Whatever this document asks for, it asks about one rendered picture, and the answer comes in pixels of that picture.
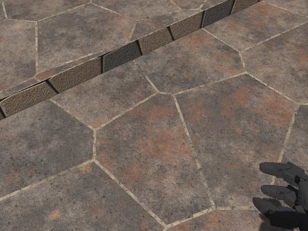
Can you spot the robot right hand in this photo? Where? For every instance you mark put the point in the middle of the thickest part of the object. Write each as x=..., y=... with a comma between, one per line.
x=295, y=216

